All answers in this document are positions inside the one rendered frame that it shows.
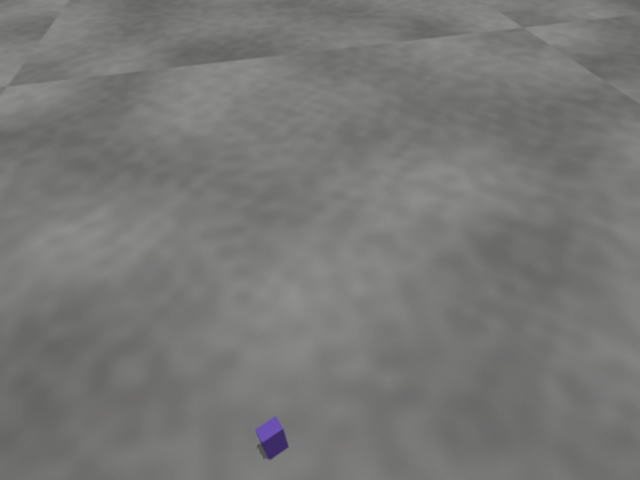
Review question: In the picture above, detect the carton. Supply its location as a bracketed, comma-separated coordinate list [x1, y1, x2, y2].
[255, 416, 288, 460]

